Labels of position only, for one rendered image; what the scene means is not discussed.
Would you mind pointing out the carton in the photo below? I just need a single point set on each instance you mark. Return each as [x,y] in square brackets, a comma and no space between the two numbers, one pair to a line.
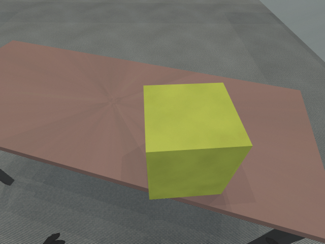
[195,140]

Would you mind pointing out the table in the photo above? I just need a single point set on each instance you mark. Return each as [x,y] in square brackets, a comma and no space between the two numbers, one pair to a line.
[85,113]

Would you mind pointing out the robot left hand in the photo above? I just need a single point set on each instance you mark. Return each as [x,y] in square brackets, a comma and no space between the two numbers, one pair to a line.
[52,239]

